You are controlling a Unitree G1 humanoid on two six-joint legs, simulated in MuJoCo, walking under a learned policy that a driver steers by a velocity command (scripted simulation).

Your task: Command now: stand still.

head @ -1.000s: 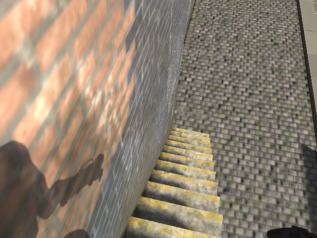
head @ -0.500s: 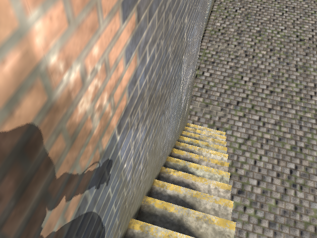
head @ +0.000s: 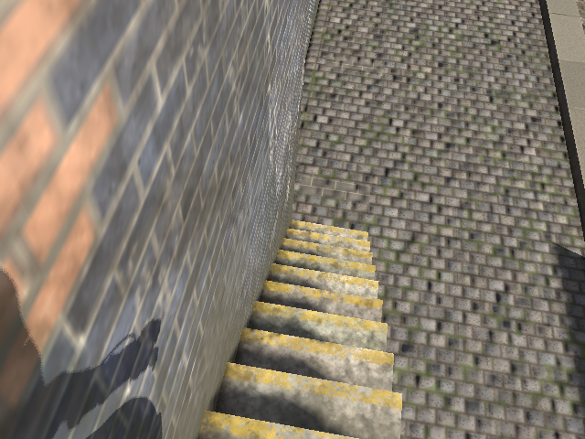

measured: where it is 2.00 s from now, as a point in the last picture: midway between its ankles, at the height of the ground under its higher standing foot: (313, 384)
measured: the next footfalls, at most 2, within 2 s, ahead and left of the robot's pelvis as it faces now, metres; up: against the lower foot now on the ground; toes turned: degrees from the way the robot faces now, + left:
left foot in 0.28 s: +0.24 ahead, +0.10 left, -0.21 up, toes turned +1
right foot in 0.64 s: +0.46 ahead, -0.16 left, -0.41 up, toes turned -4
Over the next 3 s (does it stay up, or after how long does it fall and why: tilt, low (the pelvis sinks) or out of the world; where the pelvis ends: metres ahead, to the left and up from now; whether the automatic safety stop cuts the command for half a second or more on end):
stays up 1.18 -0.13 -1.07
